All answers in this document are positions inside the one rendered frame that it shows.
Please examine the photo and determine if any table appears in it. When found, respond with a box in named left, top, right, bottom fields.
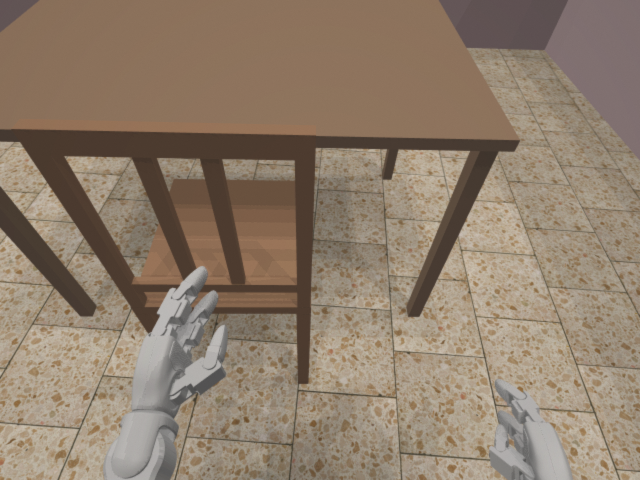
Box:
left=0, top=0, right=520, bottom=317

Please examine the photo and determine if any robot right hand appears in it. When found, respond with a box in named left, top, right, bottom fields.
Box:
left=489, top=379, right=573, bottom=480

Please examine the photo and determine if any left robot forearm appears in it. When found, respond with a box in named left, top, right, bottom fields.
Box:
left=103, top=410, right=179, bottom=480

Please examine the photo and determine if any robot left hand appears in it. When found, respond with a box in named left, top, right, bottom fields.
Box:
left=131, top=266, right=228, bottom=419

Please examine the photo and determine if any chair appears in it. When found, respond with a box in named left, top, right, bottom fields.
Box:
left=12, top=119, right=316, bottom=384

